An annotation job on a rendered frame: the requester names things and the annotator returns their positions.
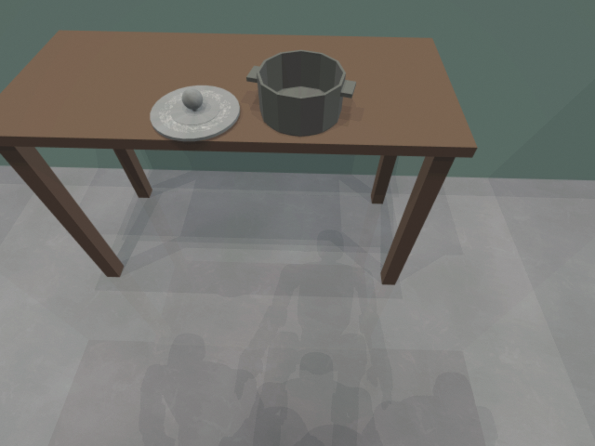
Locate lid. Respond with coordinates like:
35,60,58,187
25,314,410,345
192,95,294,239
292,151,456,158
150,85,240,141

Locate table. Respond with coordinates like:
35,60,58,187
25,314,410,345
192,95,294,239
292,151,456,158
0,30,478,285

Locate pot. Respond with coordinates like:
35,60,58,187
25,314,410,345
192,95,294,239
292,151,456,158
246,50,356,137

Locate knob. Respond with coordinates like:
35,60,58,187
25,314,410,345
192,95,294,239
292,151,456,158
182,88,203,110

